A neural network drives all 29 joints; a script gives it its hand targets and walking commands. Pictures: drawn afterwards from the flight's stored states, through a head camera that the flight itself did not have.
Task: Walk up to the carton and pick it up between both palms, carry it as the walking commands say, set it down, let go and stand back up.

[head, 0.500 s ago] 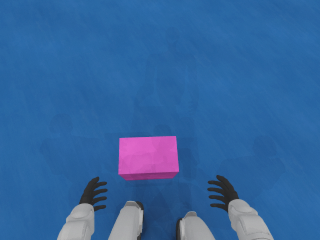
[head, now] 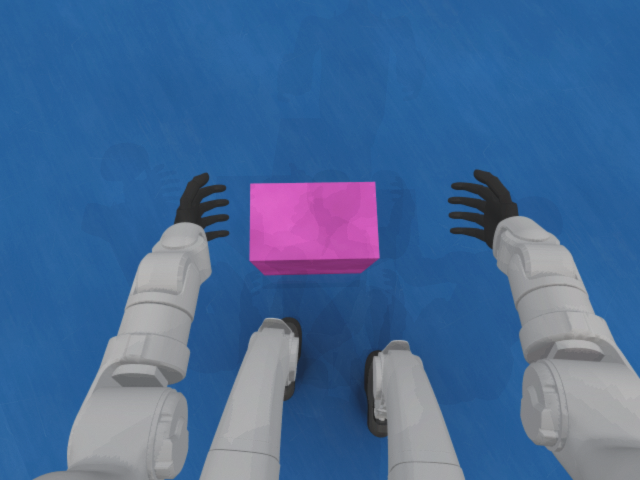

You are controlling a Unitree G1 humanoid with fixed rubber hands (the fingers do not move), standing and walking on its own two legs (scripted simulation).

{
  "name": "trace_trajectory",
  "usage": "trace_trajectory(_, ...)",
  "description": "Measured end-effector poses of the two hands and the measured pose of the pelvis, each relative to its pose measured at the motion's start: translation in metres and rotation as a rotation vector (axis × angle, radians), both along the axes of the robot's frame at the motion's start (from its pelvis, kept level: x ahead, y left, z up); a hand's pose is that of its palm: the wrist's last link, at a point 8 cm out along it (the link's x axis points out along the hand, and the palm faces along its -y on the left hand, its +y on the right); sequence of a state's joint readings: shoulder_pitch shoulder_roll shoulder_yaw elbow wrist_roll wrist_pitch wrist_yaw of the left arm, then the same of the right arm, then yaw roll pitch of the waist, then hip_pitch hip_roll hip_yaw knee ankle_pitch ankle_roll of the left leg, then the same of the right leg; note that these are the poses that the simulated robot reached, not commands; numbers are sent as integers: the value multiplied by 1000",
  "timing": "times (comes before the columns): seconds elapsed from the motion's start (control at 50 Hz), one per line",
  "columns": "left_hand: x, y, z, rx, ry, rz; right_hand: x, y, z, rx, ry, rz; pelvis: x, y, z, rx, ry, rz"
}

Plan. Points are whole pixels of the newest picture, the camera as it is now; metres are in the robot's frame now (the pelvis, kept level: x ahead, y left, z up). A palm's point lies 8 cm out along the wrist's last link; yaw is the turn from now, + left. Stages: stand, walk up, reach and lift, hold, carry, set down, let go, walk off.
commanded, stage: reach and lift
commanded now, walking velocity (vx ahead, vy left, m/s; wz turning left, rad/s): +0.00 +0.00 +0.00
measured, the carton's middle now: (312, 234) +0.48 +0.05 -0.52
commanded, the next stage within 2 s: none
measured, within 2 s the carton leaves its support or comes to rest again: neither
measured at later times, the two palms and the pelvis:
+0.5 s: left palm (174, 148) +0.50 +0.25 -0.12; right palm (481, 148) +0.54 -0.18 -0.13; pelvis +0.04 -0.02 -0.02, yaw -3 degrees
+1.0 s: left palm (206, 191) +0.49 +0.25 -0.28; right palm (446, 189) +0.53 -0.19 -0.28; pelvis -0.01 -0.02 -0.12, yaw -3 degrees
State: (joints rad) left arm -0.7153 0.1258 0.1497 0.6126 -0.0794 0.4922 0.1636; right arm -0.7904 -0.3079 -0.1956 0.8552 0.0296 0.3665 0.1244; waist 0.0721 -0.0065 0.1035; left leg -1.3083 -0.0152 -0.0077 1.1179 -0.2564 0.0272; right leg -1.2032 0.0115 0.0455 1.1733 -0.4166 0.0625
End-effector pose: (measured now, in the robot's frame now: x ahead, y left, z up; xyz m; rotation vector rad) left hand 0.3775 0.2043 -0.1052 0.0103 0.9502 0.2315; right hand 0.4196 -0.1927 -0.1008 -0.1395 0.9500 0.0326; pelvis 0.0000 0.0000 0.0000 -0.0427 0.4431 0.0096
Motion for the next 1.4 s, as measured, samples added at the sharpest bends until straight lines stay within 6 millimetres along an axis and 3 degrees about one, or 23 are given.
trace_trajectory(0.18, 53, 24, -11, 53, -109, 23, 62, 4, -13, 8, -123, -12, 18, -12, -12, -16, 152, -1)
trace_trajectory(0.34, 87, 40, -17, 49, -211, 2, 101, 0, -16, 13, -244, -40, 35, -20, -15, -12, 282, -22)
trace_trajectory(0.48, 115, 46, -16, 53, -284, -19, 119, 10, -24, 14, -302, -24, 36, -23, -15, -2, 350, -41)
trace_trajectory(0.6, 120, 51, -27, 46, -286, -15, 118, 22, -45, 12, -296, -14, 32, -22, -23, 2, 396, -52)
trace_trajectory(0.8, 112, 53, -86, 30, -245, -1, 112, 17, -101, -12, -262, -28, 16, -19, -66, -5, 441, -54)
trace_trajectory(0.94, 109, 44, -148, 32, -232, -5, 111, 8, -153, -23, -263, -32, 1, -22, -106, -5, 347, -53)
trace_trajectory(1.04, 109, 41, -196, 50, -284, 5, 110, 8, -201, -37, -294, -4, -16, -27, -124, 4, 125, -48)
trace_trajectory(1.12, 100, 39, -233, 18, -245, 62, 99, 15, -237, -36, -230, 22, -15, -32, -153, 2, 161, -40)
trace_trajectory(1.28, 94, 35, -247, 26, -248, 61, 107, 28, -244, -5, -273, -8, -25, -36, -182, -6, 123, -52)
trace_trajectory(1.4, 104, 34, -271, 17, -232, 67, 111, 26, -274, -11, -242, -57, -38, -33, -215, 9, 95, -56)
